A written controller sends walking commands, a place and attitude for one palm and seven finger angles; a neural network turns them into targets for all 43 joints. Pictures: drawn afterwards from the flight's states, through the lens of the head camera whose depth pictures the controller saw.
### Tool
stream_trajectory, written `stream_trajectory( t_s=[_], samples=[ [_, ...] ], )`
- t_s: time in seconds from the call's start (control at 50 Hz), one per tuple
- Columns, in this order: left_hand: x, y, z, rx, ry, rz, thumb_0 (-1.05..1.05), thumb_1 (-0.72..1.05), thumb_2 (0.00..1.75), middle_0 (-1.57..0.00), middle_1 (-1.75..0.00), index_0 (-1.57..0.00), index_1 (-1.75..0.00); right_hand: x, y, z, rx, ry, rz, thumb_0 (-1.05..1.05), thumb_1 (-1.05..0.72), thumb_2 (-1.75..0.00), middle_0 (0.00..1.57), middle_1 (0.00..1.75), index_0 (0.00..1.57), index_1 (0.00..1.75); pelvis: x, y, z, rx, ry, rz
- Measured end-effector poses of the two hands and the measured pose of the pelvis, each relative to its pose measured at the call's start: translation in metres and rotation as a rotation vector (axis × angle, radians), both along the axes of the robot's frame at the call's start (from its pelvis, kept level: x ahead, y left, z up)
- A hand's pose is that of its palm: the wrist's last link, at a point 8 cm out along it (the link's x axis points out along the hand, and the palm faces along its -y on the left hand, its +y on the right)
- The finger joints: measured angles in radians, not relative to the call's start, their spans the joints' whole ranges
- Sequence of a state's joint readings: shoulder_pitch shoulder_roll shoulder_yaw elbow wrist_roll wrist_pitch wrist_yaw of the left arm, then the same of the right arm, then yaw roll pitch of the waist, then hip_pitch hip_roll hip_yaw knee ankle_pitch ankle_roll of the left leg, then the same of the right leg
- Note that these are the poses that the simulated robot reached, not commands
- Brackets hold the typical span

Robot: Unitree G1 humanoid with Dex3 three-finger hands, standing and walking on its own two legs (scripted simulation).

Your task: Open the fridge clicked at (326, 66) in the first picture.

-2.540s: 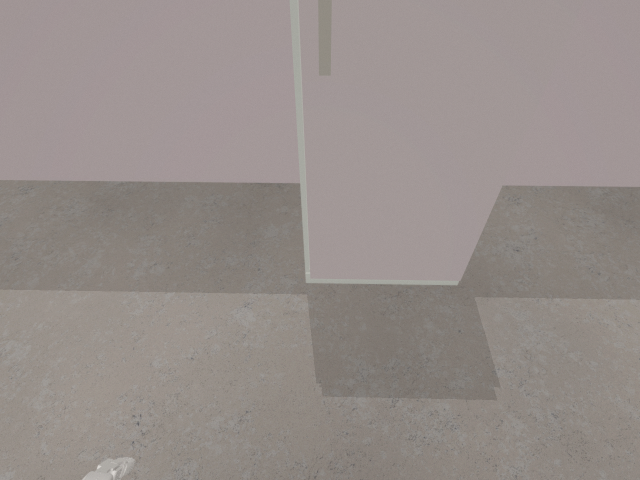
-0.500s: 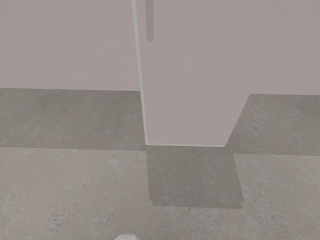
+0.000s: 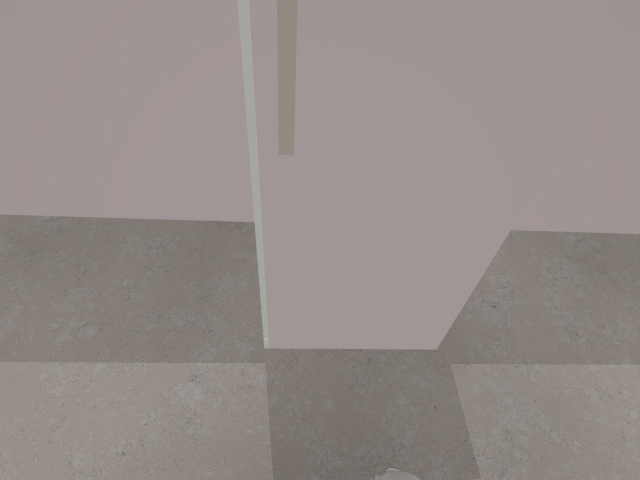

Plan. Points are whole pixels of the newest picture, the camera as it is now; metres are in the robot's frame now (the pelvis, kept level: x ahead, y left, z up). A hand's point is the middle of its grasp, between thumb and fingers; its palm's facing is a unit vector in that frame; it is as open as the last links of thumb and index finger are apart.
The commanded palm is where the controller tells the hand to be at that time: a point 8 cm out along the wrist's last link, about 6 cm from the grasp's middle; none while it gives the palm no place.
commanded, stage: take the last steps up to it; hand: left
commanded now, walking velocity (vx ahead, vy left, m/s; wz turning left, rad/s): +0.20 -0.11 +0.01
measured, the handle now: (287, 45) +0.60 +0.10 +0.26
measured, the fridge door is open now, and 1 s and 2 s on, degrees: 0 0 0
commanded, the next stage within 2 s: come to a stop and stand still in 0.10 s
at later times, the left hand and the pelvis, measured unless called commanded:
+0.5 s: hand (240, 457) +0.19 +0.12 -0.17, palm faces +0.08 -0.97 -0.23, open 7.2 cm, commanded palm none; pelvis +0.11 -0.06 -0.01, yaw +2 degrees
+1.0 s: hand out of the picture +0.04 +0.20 -0.18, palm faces +0.07 -0.99 -0.16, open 7.4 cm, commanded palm none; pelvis +0.07 +0.01 +0.01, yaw +0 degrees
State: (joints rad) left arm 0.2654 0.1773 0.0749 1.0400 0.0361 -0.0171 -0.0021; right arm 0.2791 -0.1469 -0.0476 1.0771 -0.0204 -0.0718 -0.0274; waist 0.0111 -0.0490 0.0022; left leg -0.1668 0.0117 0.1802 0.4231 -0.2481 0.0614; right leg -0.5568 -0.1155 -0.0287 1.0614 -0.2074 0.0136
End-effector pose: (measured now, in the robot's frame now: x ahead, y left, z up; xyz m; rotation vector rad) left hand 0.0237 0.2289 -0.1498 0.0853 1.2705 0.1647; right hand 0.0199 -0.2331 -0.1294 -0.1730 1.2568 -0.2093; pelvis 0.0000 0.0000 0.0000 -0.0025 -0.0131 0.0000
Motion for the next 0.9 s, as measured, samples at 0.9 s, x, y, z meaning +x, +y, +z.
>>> stream_trajectory(
  t_s=[0.9],
  samples=[
    [0.033, 0.018, -0.007, -0.010, 0.143, 0.056, 0.00, 0.91, 0.90, -0.20, -0.30, -0.20, -0.30, 0.124, 0.013, 0.018, -0.043, -0.062, 0.069, 0.00, -0.93, -0.89, 0.20, 0.30, 0.20, 0.30, 0.075, 0.008, 0.005, -0.036, -0.004, 0.020]
  ],
)
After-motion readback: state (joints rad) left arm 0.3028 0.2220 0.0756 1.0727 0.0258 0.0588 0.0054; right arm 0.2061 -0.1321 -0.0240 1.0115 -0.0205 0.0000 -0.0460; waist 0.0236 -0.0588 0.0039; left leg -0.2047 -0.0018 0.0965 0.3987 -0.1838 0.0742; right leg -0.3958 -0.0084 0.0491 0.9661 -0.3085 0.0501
